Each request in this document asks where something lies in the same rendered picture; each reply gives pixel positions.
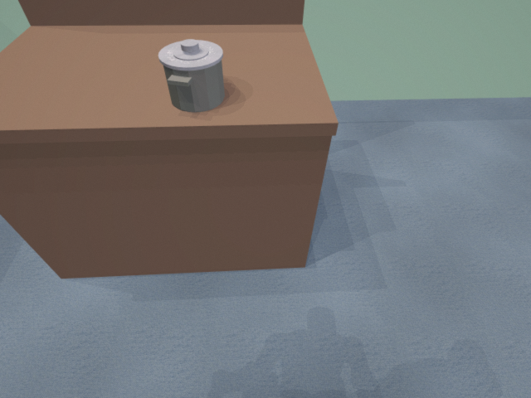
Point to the pot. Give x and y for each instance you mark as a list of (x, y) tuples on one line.
[(196, 90)]

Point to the table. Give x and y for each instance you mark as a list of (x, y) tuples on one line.
[(102, 176)]

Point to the lid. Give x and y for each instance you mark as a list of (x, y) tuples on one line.
[(174, 58)]

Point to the knob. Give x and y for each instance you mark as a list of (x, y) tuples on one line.
[(189, 45)]

